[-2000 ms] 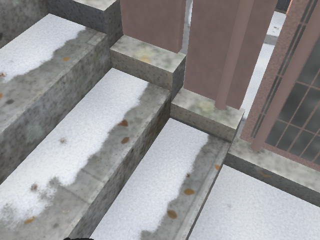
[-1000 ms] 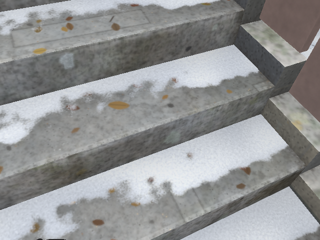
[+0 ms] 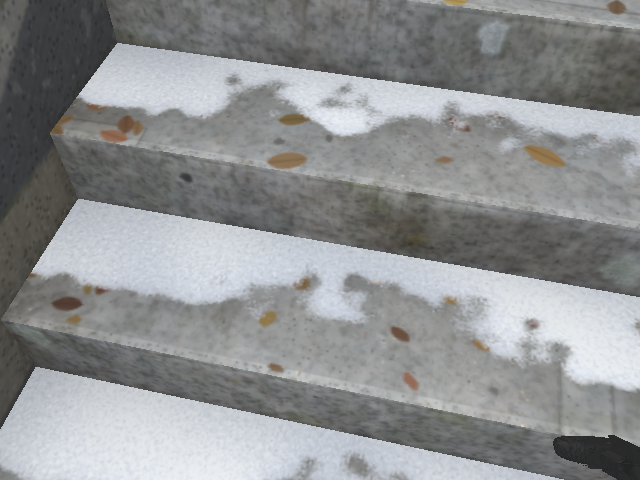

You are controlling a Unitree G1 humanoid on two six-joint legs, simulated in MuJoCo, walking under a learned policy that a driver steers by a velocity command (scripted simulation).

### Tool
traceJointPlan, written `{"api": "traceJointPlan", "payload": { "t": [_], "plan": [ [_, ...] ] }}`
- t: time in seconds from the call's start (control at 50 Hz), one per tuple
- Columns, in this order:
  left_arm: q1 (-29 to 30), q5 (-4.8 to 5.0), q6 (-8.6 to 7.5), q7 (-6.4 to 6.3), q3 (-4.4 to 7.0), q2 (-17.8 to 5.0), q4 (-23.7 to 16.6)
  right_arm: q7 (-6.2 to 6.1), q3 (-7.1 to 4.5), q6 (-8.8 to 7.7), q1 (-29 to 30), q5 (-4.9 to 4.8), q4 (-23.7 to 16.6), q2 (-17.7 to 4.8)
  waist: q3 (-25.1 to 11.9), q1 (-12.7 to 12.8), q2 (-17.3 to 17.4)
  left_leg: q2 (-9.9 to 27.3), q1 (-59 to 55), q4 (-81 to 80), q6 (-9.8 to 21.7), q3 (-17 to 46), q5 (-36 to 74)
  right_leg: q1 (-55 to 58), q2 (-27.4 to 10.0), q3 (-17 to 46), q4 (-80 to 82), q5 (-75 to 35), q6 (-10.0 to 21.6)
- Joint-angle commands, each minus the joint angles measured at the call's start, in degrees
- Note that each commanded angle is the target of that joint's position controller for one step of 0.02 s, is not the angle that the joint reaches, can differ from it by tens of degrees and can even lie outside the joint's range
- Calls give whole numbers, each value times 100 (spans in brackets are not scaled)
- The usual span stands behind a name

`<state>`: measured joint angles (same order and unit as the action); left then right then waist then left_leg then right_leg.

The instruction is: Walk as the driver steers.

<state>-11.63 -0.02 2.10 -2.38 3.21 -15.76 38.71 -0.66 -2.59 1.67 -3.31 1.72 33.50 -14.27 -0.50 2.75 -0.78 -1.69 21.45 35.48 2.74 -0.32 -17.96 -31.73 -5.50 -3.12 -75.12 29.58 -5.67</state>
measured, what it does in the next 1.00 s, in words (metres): steps on the spot: right foot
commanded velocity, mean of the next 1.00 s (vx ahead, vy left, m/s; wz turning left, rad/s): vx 0.10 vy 0.00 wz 0.09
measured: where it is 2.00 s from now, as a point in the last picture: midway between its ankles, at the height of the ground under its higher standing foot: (341, 369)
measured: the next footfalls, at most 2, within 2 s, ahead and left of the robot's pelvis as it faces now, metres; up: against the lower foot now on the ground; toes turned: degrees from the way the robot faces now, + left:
right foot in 0.24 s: +0.01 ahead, -0.13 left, +0.00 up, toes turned +1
right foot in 1.30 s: +0.32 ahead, -0.11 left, +0.17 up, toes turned -1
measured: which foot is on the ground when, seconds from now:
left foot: down 0.00-1.00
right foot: up 0.00-0.22, down 0.24-0.94, up 0.96-1.00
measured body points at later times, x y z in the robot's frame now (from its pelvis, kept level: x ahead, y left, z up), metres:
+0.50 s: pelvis -0.01 -0.01 +0.01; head +0.00 -0.02 +0.46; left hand +0.05 +0.22 -0.12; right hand +0.12 -0.23 -0.13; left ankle +0.00 +0.10 -0.73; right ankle -0.03 -0.13 -0.73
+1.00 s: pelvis +0.06 +0.00 +0.01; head +0.07 +0.01 +0.46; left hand +0.09 +0.26 -0.13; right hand +0.10 -0.25 -0.12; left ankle +0.03 +0.08 -0.73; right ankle -0.04 -0.13 -0.60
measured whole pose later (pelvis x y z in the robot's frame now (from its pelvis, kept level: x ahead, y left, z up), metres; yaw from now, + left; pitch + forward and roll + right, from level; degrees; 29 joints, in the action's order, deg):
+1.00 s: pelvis +0.06 +0.00 +0.01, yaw +3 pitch +1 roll +0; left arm -20.0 2.6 -2.2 -2.5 2.9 -12.1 51.8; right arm -0.6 -4.1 -4.2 -18.1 0.5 54.2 -11.8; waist -0.6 -2.0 -1.1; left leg -2.5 11.3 27.6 4.3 -2.6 -17.3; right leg -25.6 1.8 2.4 -77.4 26.8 1.8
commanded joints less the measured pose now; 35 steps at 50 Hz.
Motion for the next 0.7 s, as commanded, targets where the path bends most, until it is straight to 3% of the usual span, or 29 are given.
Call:
{"api": "traceJointPlan", "payload": {
  "t": [0.02,0.04,0.08,0.12,0.16,0.2,0.22,0.24,0.26,0.28,0.3,0.32,0.34,0.44,0.62,0.64,0.66,0.7],
  "plan": [
    [-208,-77,-21,-38,56,-233,-256,-9,-49,-67,561,-105,-396,-296,-753,97,624,1392,-309,-801,1109,1147,3489,-201,203,348,-1377,-579,-179],
    [-55,-106,-37,-44,36,-198,-360,-27,-10,-103,439,-77,-348,-240,-599,115,470,1309,-300,-867,1057,1166,3194,-310,144,426,-834,-809,-133],
    [16,-145,-73,-73,-73,63,-459,-108,-30,-118,349,19,-273,-305,-671,92,594,1298,-627,-866,1071,1270,3372,-158,111,409,420,-746,-127],
    [-267,-60,-22,-71,-142,221,-321,-126,-39,-62,511,51,-296,-281,-906,57,989,1168,-574,-897,1000,991,3669,872,224,212,1541,-299,-117],
    [-149,-16,19,-78,-120,126,-346,-126,-11,-34,136,26,-145,-193,-711,-179,1074,1293,-756,-1035,1084,1311,3115,1129,284,160,2610,192,-84],
    [-311,10,27,-84,-103,115,-237,-139,23,-36,-27,-36,-20,-65,-499,-203,1081,1334,-765,-1134,1056,1655,2234,1475,251,231,3815,-351,42],
    [-447,-20,-3,-70,-120,199,-144,-148,50,-42,-44,-90,59,38,-369,-81,941,1187,-632,-1158,899,1633,1647,1862,277,208,4772,-1142,166],
    [-450,-139,-34,-41,-132,177,-77,-119,54,-94,-248,-124,199,122,-250,-114,641,961,-474,-1166,652,1557,1070,2155,224,378,5137,-1781,243],
    [-607,-250,-64,-8,-119,12,-49,-72,46,-169,-384,-110,351,165,-259,-149,249,683,-190,-972,385,1343,363,2544,-73,667,5087,-2741,312],
    [-562,-217,-137,42,-36,-211,62,-59,-60,-151,-591,-108,351,45,-30,-449,-709,380,-385,-1200,93,876,-120,1898,-90,704,4962,-1848,596],
    [-511,-163,-220,92,-128,220,48,-80,-85,-138,-317,-62,486,-75,127,-189,-518,313,-666,-1051,-94,832,-14,1520,-21,712,5218,-1096,704],
    [-435,-179,-274,88,-149,271,102,-99,-109,-124,-105,-104,462,-71,293,-171,-493,282,-700,-953,-122,774,219,1385,-6,714,5292,-901,666],
    [-420,-208,-319,85,-141,243,144,-122,-92,-103,-99,-88,542,78,241,-192,-435,314,-780,-946,-96,777,347,1416,33,666,5303,-1012,606],
    [-696,-153,-408,31,-127,255,363,-83,-116,-124,-334,-116,922,201,126,-135,-66,318,-745,-977,-47,787,762,1756,83,567,5254,-1386,602],
    [-985,-120,-401,66,-122,264,854,-152,-143,-102,-842,-118,1608,109,21,-181,160,323,-1050,-1071,-125,744,1060,2030,184,446,5466,-1650,676],
    [-836,-214,-399,24,-148,337,893,-130,-32,-169,-1181,69,1697,261,218,-386,103,493,-1092,-1410,-104,760,1118,1872,38,586,5613,-1830,788],
    [-851,-208,-392,6,-132,323,932,-135,-43,-197,-1185,80,1794,197,258,-309,246,448,-1021,-1445,-86,758,927,2038,85,531,5610,-1671,828],
    [-943,-206,-381,-1,-65,169,1029,-145,-54,-232,-1172,29,1832,85,259,-261,199,340,-931,-1364,11,674,534,2125,149,501,5554,-1227,931]
  ]
}}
